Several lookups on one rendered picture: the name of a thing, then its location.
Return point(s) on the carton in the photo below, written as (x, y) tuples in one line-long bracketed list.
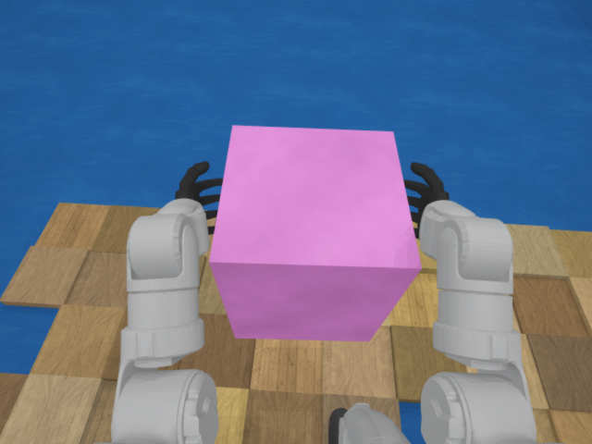
[(314, 237)]

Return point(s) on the left robot upper arm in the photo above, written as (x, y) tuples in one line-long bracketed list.
[(167, 407)]

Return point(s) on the left robot forearm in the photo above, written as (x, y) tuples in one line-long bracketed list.
[(163, 253)]

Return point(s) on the right robot forearm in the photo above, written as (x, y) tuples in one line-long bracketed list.
[(474, 267)]

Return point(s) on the right robot upper arm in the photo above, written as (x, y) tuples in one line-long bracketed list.
[(472, 408)]

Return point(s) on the right robot foot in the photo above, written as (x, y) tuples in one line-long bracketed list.
[(333, 428)]

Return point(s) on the robot right thigh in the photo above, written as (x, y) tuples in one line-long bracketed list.
[(364, 426)]

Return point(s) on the robot right hand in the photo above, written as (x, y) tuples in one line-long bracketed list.
[(435, 191)]

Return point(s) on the robot left hand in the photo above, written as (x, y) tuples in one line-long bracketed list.
[(190, 190)]

